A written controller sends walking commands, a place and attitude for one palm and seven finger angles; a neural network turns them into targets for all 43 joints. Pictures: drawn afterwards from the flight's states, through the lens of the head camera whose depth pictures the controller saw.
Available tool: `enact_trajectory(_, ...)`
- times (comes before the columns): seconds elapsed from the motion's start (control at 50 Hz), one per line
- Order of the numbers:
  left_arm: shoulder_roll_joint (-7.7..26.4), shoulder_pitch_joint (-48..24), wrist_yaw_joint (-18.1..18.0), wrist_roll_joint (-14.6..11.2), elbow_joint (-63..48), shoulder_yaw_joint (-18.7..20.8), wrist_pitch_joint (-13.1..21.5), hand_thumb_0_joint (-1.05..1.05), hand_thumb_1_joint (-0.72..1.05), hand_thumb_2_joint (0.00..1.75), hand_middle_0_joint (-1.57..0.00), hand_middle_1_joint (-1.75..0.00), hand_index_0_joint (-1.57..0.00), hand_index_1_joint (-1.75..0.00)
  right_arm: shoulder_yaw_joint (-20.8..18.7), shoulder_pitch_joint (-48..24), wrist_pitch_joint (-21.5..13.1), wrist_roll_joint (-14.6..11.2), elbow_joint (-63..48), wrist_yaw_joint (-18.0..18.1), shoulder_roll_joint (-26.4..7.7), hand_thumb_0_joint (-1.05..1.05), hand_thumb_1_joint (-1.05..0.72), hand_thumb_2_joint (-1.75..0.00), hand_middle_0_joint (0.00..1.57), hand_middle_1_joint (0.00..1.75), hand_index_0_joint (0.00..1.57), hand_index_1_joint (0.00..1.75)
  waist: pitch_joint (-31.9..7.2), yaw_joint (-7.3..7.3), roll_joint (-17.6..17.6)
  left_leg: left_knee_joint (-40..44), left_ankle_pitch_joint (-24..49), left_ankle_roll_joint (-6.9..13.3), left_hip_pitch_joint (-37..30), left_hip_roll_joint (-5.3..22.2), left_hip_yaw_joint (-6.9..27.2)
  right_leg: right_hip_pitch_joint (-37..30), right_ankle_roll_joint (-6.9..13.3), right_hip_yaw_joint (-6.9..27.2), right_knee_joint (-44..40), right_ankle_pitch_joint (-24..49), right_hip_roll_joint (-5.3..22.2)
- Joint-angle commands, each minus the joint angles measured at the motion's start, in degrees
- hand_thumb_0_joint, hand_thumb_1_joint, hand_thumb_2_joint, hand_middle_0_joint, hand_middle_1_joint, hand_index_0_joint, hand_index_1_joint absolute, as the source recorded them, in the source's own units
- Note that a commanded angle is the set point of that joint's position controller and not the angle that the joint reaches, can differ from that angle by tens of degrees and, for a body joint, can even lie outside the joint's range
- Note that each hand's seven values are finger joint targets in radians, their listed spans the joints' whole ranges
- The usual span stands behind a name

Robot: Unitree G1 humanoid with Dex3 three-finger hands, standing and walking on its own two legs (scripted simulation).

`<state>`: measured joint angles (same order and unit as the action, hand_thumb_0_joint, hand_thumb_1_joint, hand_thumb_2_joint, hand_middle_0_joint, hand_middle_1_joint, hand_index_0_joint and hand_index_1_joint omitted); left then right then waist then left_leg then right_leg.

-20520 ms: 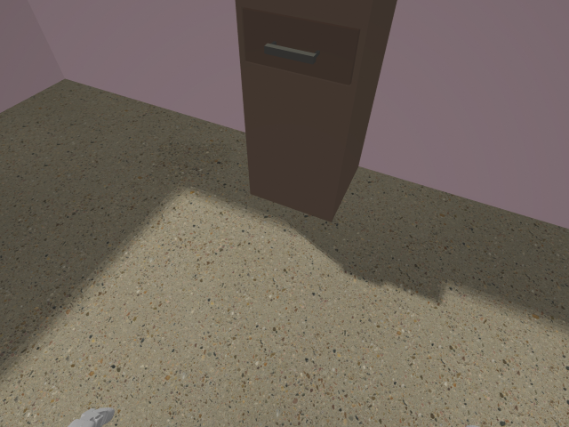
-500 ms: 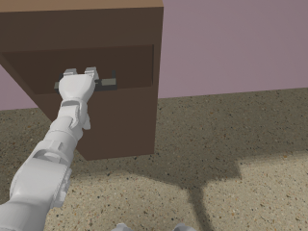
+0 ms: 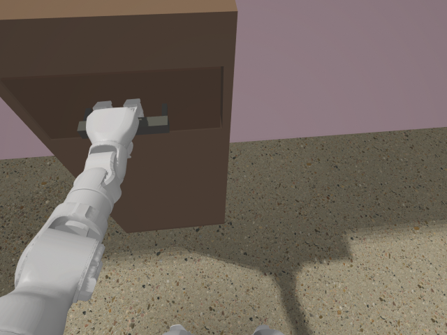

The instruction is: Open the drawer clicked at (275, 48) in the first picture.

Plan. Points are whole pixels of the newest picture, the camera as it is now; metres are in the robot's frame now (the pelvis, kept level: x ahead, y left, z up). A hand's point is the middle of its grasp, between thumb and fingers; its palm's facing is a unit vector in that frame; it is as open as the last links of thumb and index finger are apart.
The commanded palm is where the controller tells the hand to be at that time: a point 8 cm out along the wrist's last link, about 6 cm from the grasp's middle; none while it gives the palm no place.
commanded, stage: close the thumb around the handle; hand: left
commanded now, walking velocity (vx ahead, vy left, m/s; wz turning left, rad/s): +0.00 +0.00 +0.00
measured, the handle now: (126, 118) +0.53 +0.17 +0.04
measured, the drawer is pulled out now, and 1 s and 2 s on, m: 0.00 0.02 0.08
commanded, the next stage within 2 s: pull the drawer open in 0.20 s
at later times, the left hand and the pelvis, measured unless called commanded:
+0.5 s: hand (123, 144) +0.48 +0.17 +0.02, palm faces -0.07 -0.03 -1.00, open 5.5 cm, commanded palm +0.44 +0.17 +0.07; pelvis +0.01 +0.00 +0.00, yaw -1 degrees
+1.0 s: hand (122, 152) +0.46 +0.17 +0.02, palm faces -0.07 -0.02 -1.00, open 5.5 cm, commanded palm +0.45 +0.17 +0.07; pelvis +0.02 -0.01 +0.01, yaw +1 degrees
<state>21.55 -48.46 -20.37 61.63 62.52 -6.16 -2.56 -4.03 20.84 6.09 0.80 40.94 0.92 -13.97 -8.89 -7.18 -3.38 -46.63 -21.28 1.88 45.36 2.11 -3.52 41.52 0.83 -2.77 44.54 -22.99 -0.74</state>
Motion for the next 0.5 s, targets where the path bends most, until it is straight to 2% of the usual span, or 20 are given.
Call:
enact_trajectory(0.0, 10.5, -23.5, -2.4, 0.2, -9.9, 3.2, 0.2, 0.0, 0.9, 0.9, -0.4, -1.35, -0.4, -1.35, -2.9, 7.9, -0.3, -0.2, -2.8, 0.7, -8.9, 0.0, -0.9, -0.9, 0.2, 0.3, 0.2, 0.3, -23.8, -1.17, 1.1, 2.1, 25.1, 1.0, -20.3, -2.6, 2.8, -7.4, 0.9, 1.1, -4.5, 23.8, -2.8)
enact_trajectory(0.02, 8.3, -24.3, -2.3, 0.3, -9.5, 1.2, -0.1, 0.0, 0.9, 0.9, -0.4, -1.35, -0.4, -1.35, -2.9, 7.7, -0.2, -0.2, -2.7, 0.7, -8.8, 0.0, -0.9, -0.9, 0.2, 0.3, 0.2, 0.3, -22.0, -1.94, 1.2, 2.2, 24.5, 1.0, -20.1, -2.5, 2.8, -6.3, 0.9, 1.0, -4.8, 23.1, -2.8)
enact_trajectory(0.04, 7.8, -25.2, -2.3, 0.1, -10.3, 0.9, 0.0, 0.0, 0.9, 0.9, -0.4, -1.35, -0.4, -1.35, -3.0, 7.9, -0.3, -0.2, -2.5, 0.6, -8.8, 0.0, -0.9, -0.9, 0.2, 0.3, 0.2, 0.3, -22.1, -2.08, 0.8, 2.3, 24.4, 0.9, -20.8, -2.4, 2.9, -5.8, 0.8, 0.9, -4.8, 22.6, -2.8)
enact_trajectory(0.06, 8.2, -25.2, -2.2, 0.0, -9.9, 1.4, -0.1, 0.0, 0.9, 0.9, -0.4, -1.35, -0.4, -1.35, -3.0, 7.8, -0.3, -0.2, -2.5, 0.6, -8.7, 0.0, -0.9, -0.9, 0.2, 0.3, 0.2, 0.3, -22.1, -1.79, 0.3, 2.3, 24.8, 0.8, -21.1, -2.4, 3.1, -5.6, 1.0, 0.8, -4.8, 22.1, -2.9)
enact_trajectory(0.1, 9.7, -25.5, -2.2, -0.1, -11.8, 2.4, 0.2, 0.0, 0.9, 0.9, -0.4, -1.35, -0.4, -1.35, -3.1, 8.0, -0.3, -0.1, -2.6, 0.5, -8.8, 0.0, -0.9, -0.9, 0.2, 0.3, 0.2, 0.3, -24.9, -1.28, -0.7, 2.0, 26.1, 0.9, -22.3, -2.4, 2.9, -6.9, 1.0, 1.2, -4.4, 23.8, -2.8)
enact_trajectory(0.16, 8.6, -23.9, -2.0, -0.5, -11.1, 2.1, 0.2, 0.0, 0.9, 0.9, -0.4, -1.35, -0.4, -1.35, -3.0, 7.7, -0.1, 0.0, -2.7, 0.6, -8.7, 0.0, -0.9, -0.9, 0.2, 0.3, 0.2, 0.3, -24.3, -1.35, 0.9, 2.0, 26.6, 1.0, -21.4, -2.7, 2.7, -8.3, 0.9, 1.3, -4.6, 25.6, -2.8)
enact_trajectory(0.2, 9.8, -23.7, -1.9, -0.5, -10.5, 2.8, 0.1, 0.0, 0.9, 0.9, -0.4, -1.35, -0.4, -1.35, -3.0, 7.9, -0.1, -0.2, -2.6, 0.7, -8.9, 0.0, -0.9, -0.9, 0.2, 0.3, 0.2, 0.3, -23.0, -1.46, 2.1, 2.3, 25.1, 1.1, -20.5, -2.6, 2.7, -8.3, 0.8, 1.2, -4.8, 24.7, -2.8)
enact_trajectory(0.22, 8.3, -23.8, -1.7, -0.9, -10.8, 1.4, 0.1, 0.0, 0.9, 0.9, -0.4, -1.35, -0.4, -1.35, -2.9, 7.6, -0.1, -0.2, -2.8, 0.7, -8.7, 0.0, -0.9, -0.9, 0.2, 0.3, 0.2, 0.3, -23.0, -1.65, 1.6, 2.4, 24.9, 1.1, -20.4, -2.9, 2.4, -8.8, 0.7, 1.5, -5.2, 25.2, -2.7)
enact_trajectory(0.24, 10.4, -23.8, -1.8, -0.8, -11.2, 3.1, 0.2, 0.0, 0.9, 0.9, -0.4, -1.35, -0.4, -1.35, -2.9, 7.7, -0.1, -0.2, -2.6, 0.7, -8.8, 0.0, -0.9, -0.9, 0.2, 0.3, 0.2, 0.3, -23.4, -1.22, 0.9, 2.4, 25.1, 1.1, -20.5, -2.8, 2.2, -9.3, 0.7, 1.6, -5.2, 25.8, -2.6)
enact_trajectory(0.26, 10.7, -24.2, -1.6, -0.7, -11.6, 3.2, 0.4, 0.0, 0.9, 0.9, -0.4, -1.35, -0.4, -1.35, -2.8, 7.7, 0.1, -0.2, -2.7, 0.8, -8.9, 0.0, -0.9, -0.9, 0.2, 0.3, 0.2, 0.3, -24.1, -1.08, 1.0, 2.4, 26.0, 1.0, -20.7, -2.9, 2.6, -9.6, 0.9, 1.5, -4.8, 26.1, -2.6)
enact_trajectory(0.28, 9.9, -23.7, -1.6, -0.6, -11.8, 2.8, 0.6, 0.0, 0.9, 0.9, -0.4, -1.35, -0.4, -1.35, -3.0, 7.8, 0.0, -0.2, -2.9, 0.8, -8.8, 0.0, -0.9, -0.9, 0.2, 0.3, 0.2, 0.3, -24.5, -1.07, 1.0, 2.3, 26.4, 1.0, -21.1, -2.8, 2.5, -9.4, 0.8, 1.5, -4.7, 26.3, -2.6)
enact_trajectory(0.3, 7.6, -21.5, -1.4, -0.9, -11.5, 1.5, 0.6, 0.0, 0.9, 0.9, -0.4, -1.35, -0.4, -1.35, -3.1, 7.4, 0.0, -0.2, -3.0, 0.6, -8.5, 0.0, -0.9, -0.9, 0.2, 0.3, 0.2, 0.3, -24.0, -0.88, 0.7, 2.4, 26.6, 1.0, -21.6, -2.8, 2.3, -9.2, 0.8, 1.3, -4.9, 26.3, -2.7)
enact_trajectory(0.34, 7.8, -19.4, -1.3, -0.9, -12.1, 2.1, 1.0, 0.0, 0.9, 0.9, -0.4, -1.35, -0.4, -1.35, -3.1, 7.1, 0.1, -0.2, -3.2, 0.5, -8.6, 0.0, -0.9, -0.9, 0.2, 0.3, 0.2, 0.3, -23.4, -0.18, 1.2, 2.7, 27.4, 1.0, -21.7, -2.6, 2.4, -9.6, 0.9, 1.2, -4.8, 26.5, -2.7)
enact_trajectory(0.4, 5.7, -15.3, -1.0, -1.4, -14.8, 1.5, 1.6, 0.0, 0.9, 0.9, -0.4, -1.35, -0.4, -1.35, -3.3, 6.4, 0.2, -0.1, -4.1, 0.0, -8.2, 0.0, -0.9, -0.9, 0.2, 0.3, 0.2, 0.3, -25.5, 1.24, 0.0, 2.8, 30.3, 0.8, -23.7, -2.6, 2.2, -11.0, 1.0, 1.2, -4.7, 28.5, -2.8)
enact_trajectory(0.44, 6.0, -12.1, -0.8, -1.7, -15.8, 2.1, 1.7, 0.0, 0.9, 0.9, -0.4, -1.35, -0.4, -1.35, -3.4, 5.9, 0.6, -0.1, -4.4, -0.2, -8.3, 0.0, -0.9, -0.9, 0.2, 0.3, 0.2, 0.3, -24.8, 1.84, 0.8, 2.9, 31.4, 0.9, -23.5, -2.5, 1.9, -12.2, 1.0, 1.2, -4.9, 30.1, -2.7)
enact_trajectory(0.46, 7.2, -10.5, -0.8, -1.6, -15.4, 3.3, 1.6, 0.0, 0.9, 0.9, -0.4, -1.35, -0.4, -1.35, -3.4, 5.6, 0.8, -0.1, -4.4, -0.3, -8.3, 0.0, -0.9, -0.9, 0.2, 0.3, 0.2, 0.3, -24.7, 2.31, 2.6, 3.0, 31.5, 0.9, -22.7, -2.6, 1.8, -13.7, 0.9, 1.3, -4.9, 31.1, -2.6)
enact_trajectory(0.48, 6.3, -9.0, -0.8, -1.6, -16.5, 2.6, 1.6, 0.0, 0.9, 0.9, -0.4, -1.35, -0.4, -1.35, -3.3, 5.3, 0.8, -0.3, -4.9, -0.3, -8.3, 0.0, -0.9, -0.9, 0.2, 0.3, 0.2, 0.3, -24.4, 2.54, 2.1, 3.4, 31.9, 0.9, -22.8, -2.5, 1.8, -13.6, 0.9, 1.2, -4.8, 31.2, -2.6)
